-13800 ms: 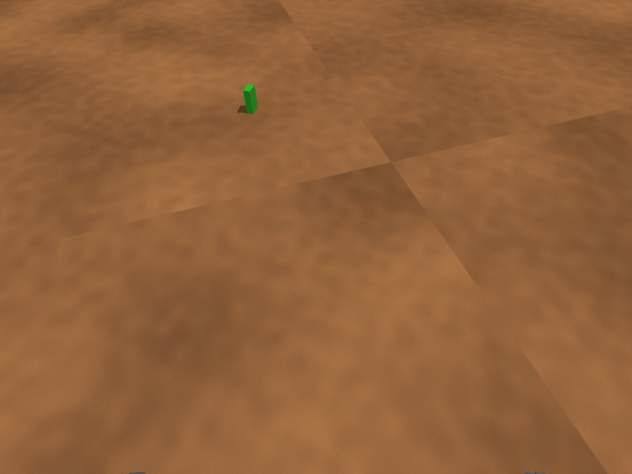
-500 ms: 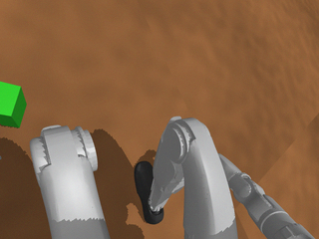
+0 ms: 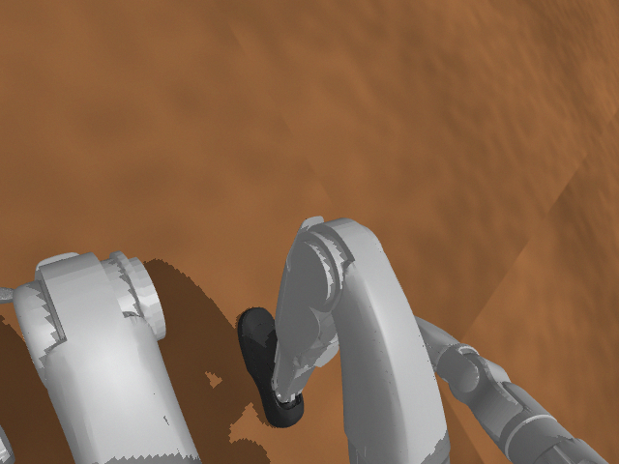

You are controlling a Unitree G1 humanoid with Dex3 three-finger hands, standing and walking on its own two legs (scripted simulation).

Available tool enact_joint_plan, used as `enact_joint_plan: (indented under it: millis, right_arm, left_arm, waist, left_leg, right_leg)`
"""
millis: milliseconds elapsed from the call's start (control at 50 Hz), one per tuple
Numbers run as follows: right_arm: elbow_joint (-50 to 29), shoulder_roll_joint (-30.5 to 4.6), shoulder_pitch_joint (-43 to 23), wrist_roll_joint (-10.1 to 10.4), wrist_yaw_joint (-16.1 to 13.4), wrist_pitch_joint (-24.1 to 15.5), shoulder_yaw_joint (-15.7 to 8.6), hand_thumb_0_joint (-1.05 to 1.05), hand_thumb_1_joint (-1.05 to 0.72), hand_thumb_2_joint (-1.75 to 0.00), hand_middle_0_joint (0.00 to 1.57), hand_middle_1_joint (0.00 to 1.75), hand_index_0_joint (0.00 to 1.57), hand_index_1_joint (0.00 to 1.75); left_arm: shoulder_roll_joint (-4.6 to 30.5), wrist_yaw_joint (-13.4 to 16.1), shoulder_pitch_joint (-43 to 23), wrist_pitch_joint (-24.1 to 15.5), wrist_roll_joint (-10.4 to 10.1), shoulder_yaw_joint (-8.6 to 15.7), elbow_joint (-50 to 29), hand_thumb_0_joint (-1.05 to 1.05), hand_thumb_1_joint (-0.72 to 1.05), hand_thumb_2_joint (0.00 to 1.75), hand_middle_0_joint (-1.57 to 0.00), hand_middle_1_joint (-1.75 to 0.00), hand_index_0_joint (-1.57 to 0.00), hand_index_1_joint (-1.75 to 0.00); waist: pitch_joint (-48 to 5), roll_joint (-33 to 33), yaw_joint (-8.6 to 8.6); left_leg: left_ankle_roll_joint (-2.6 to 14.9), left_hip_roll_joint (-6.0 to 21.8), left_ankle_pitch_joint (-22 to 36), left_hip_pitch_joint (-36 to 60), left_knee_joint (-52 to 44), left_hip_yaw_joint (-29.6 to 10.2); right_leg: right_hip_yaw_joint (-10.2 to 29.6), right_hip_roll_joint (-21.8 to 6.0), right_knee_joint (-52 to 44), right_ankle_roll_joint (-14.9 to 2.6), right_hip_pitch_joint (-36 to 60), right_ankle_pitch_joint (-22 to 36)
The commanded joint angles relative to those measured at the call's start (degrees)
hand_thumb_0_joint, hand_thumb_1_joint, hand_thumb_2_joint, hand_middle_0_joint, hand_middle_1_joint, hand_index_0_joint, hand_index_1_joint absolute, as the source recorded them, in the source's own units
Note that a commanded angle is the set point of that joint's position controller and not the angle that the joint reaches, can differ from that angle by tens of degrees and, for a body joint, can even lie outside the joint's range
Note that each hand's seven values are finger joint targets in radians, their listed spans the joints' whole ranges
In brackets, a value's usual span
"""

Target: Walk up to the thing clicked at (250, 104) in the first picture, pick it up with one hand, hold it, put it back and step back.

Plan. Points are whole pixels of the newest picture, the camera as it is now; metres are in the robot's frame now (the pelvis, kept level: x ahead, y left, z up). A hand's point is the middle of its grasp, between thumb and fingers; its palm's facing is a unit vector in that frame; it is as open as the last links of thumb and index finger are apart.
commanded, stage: close in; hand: left
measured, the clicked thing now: out of the picture +0.40 +0.29 -0.20
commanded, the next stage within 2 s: rest palm in 0.54 s
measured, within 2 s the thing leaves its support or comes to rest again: neither
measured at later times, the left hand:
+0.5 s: hand out of the picture +0.38 +0.29 -0.17, palm faces +0.37 -0.93 +0.01, open 17.1 cm
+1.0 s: hand out of the picture +0.39 +0.30 -0.18, palm faces +0.40 -0.92 +0.00, open 16.3 cm
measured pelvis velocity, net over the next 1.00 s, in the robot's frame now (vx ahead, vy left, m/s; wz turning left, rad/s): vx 0.00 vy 0.00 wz -0.02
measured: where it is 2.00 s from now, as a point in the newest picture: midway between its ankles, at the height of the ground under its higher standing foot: (207, 421)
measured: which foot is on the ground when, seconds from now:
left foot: down 0.00-1.00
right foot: down 0.00-1.00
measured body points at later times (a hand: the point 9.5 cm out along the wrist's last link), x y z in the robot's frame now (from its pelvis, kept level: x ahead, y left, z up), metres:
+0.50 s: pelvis +0.00 +0.00 +0.00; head +0.21 +0.20 +0.34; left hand +0.36 +0.34 -0.17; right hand +0.20 -0.23 -0.03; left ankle +0.09 +0.12 -0.24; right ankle +0.14 -0.11 -0.24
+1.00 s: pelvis +0.00 +0.00 +0.00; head +0.21 +0.21 +0.34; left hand +0.36 +0.34 -0.18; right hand +0.20 -0.23 -0.02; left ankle +0.09 +0.12 -0.24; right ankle +0.14 -0.11 -0.24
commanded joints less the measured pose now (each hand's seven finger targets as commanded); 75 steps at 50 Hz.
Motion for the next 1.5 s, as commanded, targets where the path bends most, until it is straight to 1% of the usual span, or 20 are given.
enact_joint_plan:
  millis: [0,120,240,300,380,520,620,660,760,880,920,940,1000,1060,1160,1180,1280,1320,1400,1480]
  right_arm:
    - [-2.4,-19.4,-1.7,-0.2,-0.9,0.7,-6.5,0.00,-0.93,-0.91,0.20,0.30,0.20,0.30]
    - [-2.1,-19.8,-1.8,-0.9,-0.9,1.1,-6.1,0.00,-0.92,-0.91,0.20,0.30,0.20,0.30]
    - [-1.1,-20.0,-0.9,-1.0,-0.8,1.3,-6.6,0.00,-0.92,-0.91,0.20,0.30,0.20,0.30]
    - [-0.9,-19.9,-0.6,-0.7,-0.6,1.2,-6.8,0.00,-0.92,-0.91,0.20,0.30,0.20,0.30]
    - [-0.8,-20.0,-0.9,-0.4,-0.3,1.4,-6.9,0.00,-0.92,-0.91,0.20,0.30,0.20,0.30]
    - [-1.8,-19.3,-1.3,-0.5,-0.1,1.7,-6.6,0.00,-0.92,-0.91,0.20,0.30,0.20,0.30]
    - [-2.0,-18.9,-1.6,-0.7,0.1,2.1,-7.1,0.00,-0.92,-0.91,0.20,0.30,0.20,0.30]
    - [-1.8,-19.1,-1.2,-0.9,0.1,2.2,-7.3,0.00,-0.91,-0.91,0.20,0.30,0.20,0.30]
    - [-1.6,-19.3,-1.2,-0.7,0.3,2.3,-7.2,0.00,-0.91,-0.91,0.20,0.30,0.20,0.30]
    - [-1.4,-19.4,-1.4,-0.6,0.4,2.1,-6.7,0.00,-0.91,-0.91,0.20,0.30,0.20,0.30]
    - [-1.9,-19.5,-1.5,-0.6,0.4,2.4,-6.3,0.00,-0.90,-0.91,0.20,0.30,0.20,0.30]
    - [-1.6,-19.7,-1.2,-0.7,0.4,2.5,-6.2,0.00,-0.89,-0.91,0.20,0.30,0.20,0.30]
    - [-2.4,-19.8,-2.4,-0.8,0.4,2.6,-5.9,0.00,-0.89,-0.91,0.20,0.30,0.20,0.30]
    - [-2.2,-19.4,-1.8,-1.0,0.3,2.6,-6.0,0.00,-0.89,-0.90,0.20,0.30,0.20,0.30]
    - [-2.0,-19.3,-2.0,-0.9,0.1,2.7,-6.2,0.00,-0.88,-0.90,0.20,0.30,0.20,0.30]
    - [-1.4,-19.3,-1.0,-0.9,0.0,2.7,-6.4,0.00,-0.88,-0.90,0.20,0.30,0.20,0.30]
    - [-1.6,-19.2,-1.3,-0.9,0.0,2.6,-6.2,0.00,-0.88,-0.90,0.20,0.30,0.20,0.30]
    - [-1.6,-19.5,-1.1,-0.8,0.0,2.7,-6.3,0.00,-0.88,-0.90,0.20,0.30,0.20,0.30]
    - [-1.8,-19.5,-1.6,-0.7,0.1,2.6,-6.3,0.00,-0.88,-0.90,0.20,0.30,0.20,0.30]
    - [-2.2,-19.7,-1.7,-0.7,0.1,2.8,-6.4,0.00,-0.88,-0.90,0.20,0.30,0.20,0.30]
  left_arm:
    - [11.0,2.3,-6.5,-4.8,0.0,2.1,-5.4,0.00,-0.48,0.15,-0.03,-0.08,-0.04,-0.08]
    - [12.9,4.9,-5.5,-6.3,0.8,3.9,-8.6,0.00,-0.46,0.20,-0.03,-0.10,-0.02,-0.11]
    - [9.9,5.6,-9.1,-6.0,1.1,-0.1,-12.1,0.00,-0.41,0.23,-0.01,-0.10,0.00,-0.12]
    - [7.7,5.9,-9.0,-5.2,0.7,-1.7,-11.0,0.00,-0.46,0.21,-0.02,-0.10,-0.01,-0.11]
    - [6.7,5.8,-8.2,-4.6,0.9,-3.6,-9.5,0.00,-0.48,0.20,-0.03,-0.09,-0.02,-0.11]
    - [8.4,8.2,-6.6,-4.5,1.4,-1.1,-9.5,0.00,-0.54,0.20,-0.04,-0.11,-0.02,-0.13]
    - [8.7,9.4,-8.4,-4.9,3.2,-2.0,-13.7,0.00,-0.54,0.20,-0.04,-0.10,-0.02,-0.13]
    - [8.2,9.8,-8.3,-4.9,3.4,-1.9,-13.8,0.00,-0.44,0.23,-0.06,-0.07,-0.01,-0.12]
    - [7.3,10.5,-11.0,-4.5,3.6,-4.0,-12.5,0.00,-0.39,0.24,-0.07,-0.06,-0.02,-0.11]
    - [6.1,10.2,-9.4,-5.1,3.0,-4.7,-9.9,0.00,-0.33,0.24,-0.07,-0.05,-0.02,-0.10]
    - [6.7,10.0,-8.5,-5.3,3.0,-3.9,-8.7,0.00,-0.24,0.30,-0.16,-0.14,-0.11,-0.18]
    - [9.1,10.2,-6.9,-5.2,3.0,-1.8,-7.8,0.00,-0.16,0.35,-0.22,-0.19,-0.17,-0.23]
    - [8.3,10.3,-6.5,-5.7,2.5,-1.6,-9.0,0.00,0.06,0.44,-0.31,-0.28,-0.27,-0.32]
    - [10.8,10.7,-7.4,-5.8,2.4,0.1,-12.6,0.00,0.14,0.48,-0.35,-0.32,-0.31,-0.36]
    - [9.2,11.0,-10.3,-5.3,2.9,-2.0,-13.9,0.00,0.28,0.53,-0.41,-0.36,-0.37,-0.40]
    - [12.0,11.2,-10.0,-5.1,3.2,-0.2,-13.7,0.00,0.32,0.55,-0.43,-0.38,-0.38,-0.41]
    - [8.2,10.7,-11.8,-4.5,2.8,-3.7,-11.6,0.00,0.44,0.64,-0.54,-0.48,-0.50,-0.51]
    - [9.0,10.7,-10.3,-4.3,2.7,-2.3,-10.4,0.00,0.48,0.67,-0.58,-0.51,-0.54,-0.54]
    - [7.6,10.1,-7.8,-3.9,2.8,-3.7,-8.9,0.00,0.57,0.75,-0.67,-0.60,-0.63,-0.63]
    - [9.3,10.2,-6.5,-3.9,3.0,-1.9,-10.5,0.00,0.63,0.85,-0.81,-0.73,-0.77,-0.76]
  waist:
    - [-27.2,26.9,-3.25]
    - [-29.4,31.7,-3.27]
    - [-30.5,32.3,-6.36]
    - [-30.1,29.9,-6.85]
    - [-28.3,28.2,-6.16]
    - [-28.1,28.8,-4.15]
    - [-28.5,32.0,-4.55]
    - [-29.5,33.2,-5.02]
    - [-27.1,30.2,-6.81]
    - [-28.0,28.1,-6.33]
    - [-28.2,28.3,-5.98]
    - [-28.6,29.1,-4.83]
    - [-26.5,29.8,-4.61]
    - [-29.5,31.7,-3.97]
    - [-29.2,31.4,-6.28]
    - [-29.3,31.5,-5.49]
    - [-27.8,28.6,-7.01]
    - [-28.4,27.6,-6.21]
    - [-27.0,27.6,-5.62]
    - [-28.1,29.9,-4.35]
  left_leg:
    - [-1.41,1.9,0.6,17.8,-19.3,5.6]
    - [-2.21,2.5,5.1,21.2,-19.2,5.5]
    - [-2.23,2.6,5.9,22.2,-18.9,4.9]
    - [-2.11,2.5,5.6,21.5,-18.8,4.4]
    - [-1.91,2.2,3.3,19.7,-19.0,4.2]
    - [-2.05,2.4,4.1,19.9,-19.6,4.3]
    - [-2.42,2.6,3.7,21.2,-20.6,4.2]
    - [-2.83,2.8,5.6,23.4,-21.0,3.9]
    - [-2.08,2.6,1.6,20.3,-20.6,3.8]
    - [-2.17,2.6,4.9,21.3,-20.0,3.2]
    - [-2.44,2.8,5.3,21.7,-20.3,2.7]
    - [-2.51,2.9,5.8,22.2,-20.4,2.7]
    - [-2.57,2.8,4.2,21.2,-21.0,2.8]
    - [-2.42,2.7,5.8,22.3,-19.9,4.1]
    - [-2.25,3.0,5.7,22.0,-19.6,4.1]
    - [-1.93,2.9,5.1,21.3,-19.4,4.6]
    - [-1.63,2.7,2.6,19.7,-19.3,4.0]
    - [-1.76,2.8,3.4,20.3,-19.6,3.5]
    - [-1.86,2.8,3.4,19.9,-20.0,3.5]
    - [-2.36,3.0,4.7,21.7,-20.8,3.1]
  right_leg:
    - [-4.2,2.7,-10.7,-2.81,11.9,4.7]
    - [-4.5,2.8,-9.4,-3.02,13.9,8.3]
    - [-5.0,2.9,-9.5,-2.75,13.8,10.1]
    - [-5.4,2.9,-9.8,-2.58,13.3,10.1]
    - [-5.3,2.9,-10.3,-2.70,12.3,8.4]
    - [-5.3,3.1,-10.4,-3.01,13.1,8.3]
    - [-5.2,3.1,-9.9,-3.28,11.9,8.0]
    - [-5.4,3.0,-9.6,-3.28,12.1,9.1]
    - [-5.3,3.0,-10.7,-2.96,11.0,6.9]
    - [-5.6,3.1,-10.3,-2.79,12.1,9.4]
    - [-6.1,3.1,-10.0,-2.85,12.4,9.3]
    - [-5.9,3.3,-9.8,-3.01,12.5,9.4]
    - [-6.1,3.1,-10.0,-2.98,12.4,8.3]
    - [-5.4,3.4,-10.5,-3.12,14.0,9.4]
    - [-5.4,3.3,-10.8,-2.92,13.8,9.7]
    - [-5.0,3.4,-11.0,-3.01,14.2,9.3]
    - [-5.4,3.4,-11.5,-2.81,12.8,7.7]
    - [-5.7,3.4,-11.2,-2.82,12.8,7.9]
    - [-5.9,3.4,-11.1,-2.94,12.4,7.8]
    - [-6.0,3.4,-10.5,-3.09,12.7,8.5]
